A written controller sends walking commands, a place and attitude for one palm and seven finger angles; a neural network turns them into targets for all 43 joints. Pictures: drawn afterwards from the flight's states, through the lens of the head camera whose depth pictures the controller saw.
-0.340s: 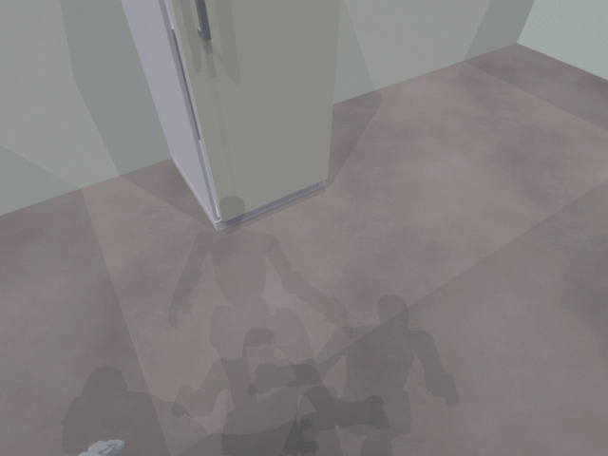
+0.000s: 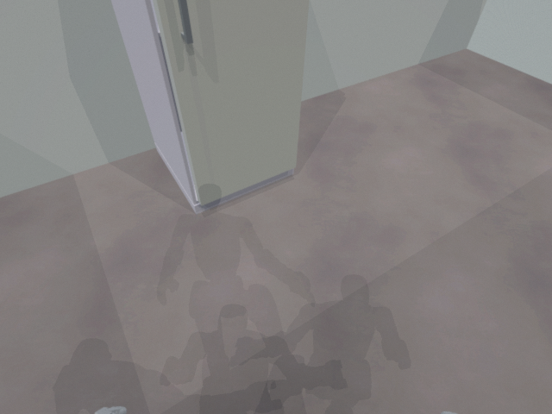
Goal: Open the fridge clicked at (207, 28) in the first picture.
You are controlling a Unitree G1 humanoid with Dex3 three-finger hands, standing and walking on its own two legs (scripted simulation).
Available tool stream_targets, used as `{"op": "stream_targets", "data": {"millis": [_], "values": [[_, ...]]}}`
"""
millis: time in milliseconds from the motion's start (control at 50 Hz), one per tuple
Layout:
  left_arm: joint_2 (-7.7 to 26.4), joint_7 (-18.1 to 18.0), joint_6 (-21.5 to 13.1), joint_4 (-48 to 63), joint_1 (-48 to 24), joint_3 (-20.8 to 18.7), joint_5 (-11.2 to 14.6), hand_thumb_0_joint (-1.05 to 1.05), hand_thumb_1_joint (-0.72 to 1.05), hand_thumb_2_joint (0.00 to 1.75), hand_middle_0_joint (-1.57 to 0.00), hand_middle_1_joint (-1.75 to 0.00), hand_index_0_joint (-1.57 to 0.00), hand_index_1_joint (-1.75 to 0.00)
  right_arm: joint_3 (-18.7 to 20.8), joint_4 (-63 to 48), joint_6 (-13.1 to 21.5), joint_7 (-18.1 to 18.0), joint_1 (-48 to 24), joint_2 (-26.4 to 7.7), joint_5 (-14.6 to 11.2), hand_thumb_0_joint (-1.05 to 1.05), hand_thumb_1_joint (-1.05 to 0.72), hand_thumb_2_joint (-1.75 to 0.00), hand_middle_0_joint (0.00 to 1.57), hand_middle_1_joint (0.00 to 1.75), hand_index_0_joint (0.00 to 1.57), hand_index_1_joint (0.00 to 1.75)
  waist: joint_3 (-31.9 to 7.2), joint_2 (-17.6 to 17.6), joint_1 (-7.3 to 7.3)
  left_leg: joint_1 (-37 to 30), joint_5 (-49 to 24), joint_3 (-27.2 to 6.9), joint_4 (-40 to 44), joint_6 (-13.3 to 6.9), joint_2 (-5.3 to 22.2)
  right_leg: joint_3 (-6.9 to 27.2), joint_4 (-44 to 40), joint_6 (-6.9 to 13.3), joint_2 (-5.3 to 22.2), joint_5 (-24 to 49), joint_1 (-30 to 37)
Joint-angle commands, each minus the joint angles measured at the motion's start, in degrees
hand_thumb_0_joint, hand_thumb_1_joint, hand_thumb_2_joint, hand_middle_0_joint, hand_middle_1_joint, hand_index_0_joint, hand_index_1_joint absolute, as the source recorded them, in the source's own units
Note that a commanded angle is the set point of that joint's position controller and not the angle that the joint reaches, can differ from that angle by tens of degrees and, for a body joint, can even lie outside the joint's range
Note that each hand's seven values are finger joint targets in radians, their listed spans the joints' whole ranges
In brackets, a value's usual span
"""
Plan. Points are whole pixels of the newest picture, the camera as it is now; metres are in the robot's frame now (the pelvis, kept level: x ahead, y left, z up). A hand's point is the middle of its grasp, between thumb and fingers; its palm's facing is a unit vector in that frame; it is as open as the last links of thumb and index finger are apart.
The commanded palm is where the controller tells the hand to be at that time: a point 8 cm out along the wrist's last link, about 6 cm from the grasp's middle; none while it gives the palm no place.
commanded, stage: stand and wait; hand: left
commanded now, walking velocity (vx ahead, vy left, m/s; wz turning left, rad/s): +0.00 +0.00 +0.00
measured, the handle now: out of the picture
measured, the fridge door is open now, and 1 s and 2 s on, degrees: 0 0 0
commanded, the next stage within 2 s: look at it before walking up in 0.50 s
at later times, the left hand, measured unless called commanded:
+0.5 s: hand out of the picture +0.06 +0.24 -0.15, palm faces -0.04 -0.94 -0.34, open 7.4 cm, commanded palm none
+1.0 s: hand out of the picture +0.06 +0.24 -0.15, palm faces -0.05 -0.94 -0.33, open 7.4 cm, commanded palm none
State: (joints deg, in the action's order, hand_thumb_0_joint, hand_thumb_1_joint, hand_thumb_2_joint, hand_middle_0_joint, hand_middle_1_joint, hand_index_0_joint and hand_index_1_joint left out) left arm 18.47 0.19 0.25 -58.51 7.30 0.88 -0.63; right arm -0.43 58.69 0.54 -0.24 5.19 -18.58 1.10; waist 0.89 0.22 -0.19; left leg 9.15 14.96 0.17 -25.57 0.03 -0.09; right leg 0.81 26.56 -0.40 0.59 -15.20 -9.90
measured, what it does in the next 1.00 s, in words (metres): stands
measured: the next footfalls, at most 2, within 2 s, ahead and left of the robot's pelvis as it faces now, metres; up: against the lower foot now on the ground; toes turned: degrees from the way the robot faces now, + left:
left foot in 1.90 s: +0.32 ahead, +0.09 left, +0.00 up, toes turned -10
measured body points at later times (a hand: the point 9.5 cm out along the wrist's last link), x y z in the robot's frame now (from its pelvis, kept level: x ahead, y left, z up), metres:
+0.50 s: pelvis -0.02 -0.01 +0.00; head -0.01 -0.01 +0.45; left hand +0.06 +0.29 -0.13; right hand +0.06 -0.30 -0.13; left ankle -0.01 +0.12 -0.74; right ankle -0.01 -0.12 -0.74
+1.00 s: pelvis -0.02 +0.00 +0.00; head -0.01 +0.00 +0.45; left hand +0.06 +0.29 -0.13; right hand +0.06 -0.30 -0.13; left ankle -0.01 +0.12 -0.74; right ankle -0.01 -0.12 -0.74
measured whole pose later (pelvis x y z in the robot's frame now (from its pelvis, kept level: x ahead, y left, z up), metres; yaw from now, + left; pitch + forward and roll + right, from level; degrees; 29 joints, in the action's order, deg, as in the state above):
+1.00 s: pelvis -0.02 +0.00 +0.00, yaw -1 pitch -2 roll +0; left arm 19.5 0.3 -0.2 -62.4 8.1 0.7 -0.7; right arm -0.3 63.8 0.5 0.1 7.0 -19.3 0.7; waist 1.9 0.2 0.1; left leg 8.4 11.7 0.6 -21.7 0.4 0.5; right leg 1.2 22.3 -0.2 0.0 -11.5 -9.2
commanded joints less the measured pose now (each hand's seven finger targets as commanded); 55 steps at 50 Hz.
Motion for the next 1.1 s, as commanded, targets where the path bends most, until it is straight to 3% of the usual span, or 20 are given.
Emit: {"op": "stream_targets", "data": {"millis": [0,720,1080], "values": [[12.52,-1.0,-1.45,3.6,-2.61,-3.03,0.02,0.0,0.9,0.9,-0.2,-0.3,-0.2,-0.3,2.88,-2.99,1.46,-0.74,-2.75,-11.96,-0.32,0.0,-0.9,-0.9,0.2,0.3,0.2,0.3,-4.3,-0.02,0.13,-1.48,-13.14,-4.81,4.11,-2.26,6.22,4.73,-4.27,2.39,6.02,12.9,1.35],[12.89,-0.74,-1.59,0.18,-2.18,-2.67,-0.05,0.0,0.9,0.9,-0.2,-0.3,-0.2,-0.3,2.53,1.52,1.33,-0.34,-1.03,-12.57,-0.55,0.0,-0.9,-0.9,0.2,0.3,0.2,0.3,-1.14,0.11,0.16,-0.7,-6.22,-5.59,7.89,-1.73,6.69,6.28,-8.84,2.13,6.0,4.47,-0.63],[12.99,-0.86,-1.78,-0.3,-1.83,-2.58,-0.03,0.0,0.9,0.9,-0.2,-0.3,-0.2,-0.3,2.52,1.68,1.46,-0.44,-1.44,-12.81,-0.69,0.0,-0.9,-0.9,0.2,0.3,0.2,0.3,-2.75,0.11,0.15,-2.62,-10.58,-5.37,7.82,-1.76,7.2,5.69,-8.0,2.03,6.16,10.61,1.06]]}}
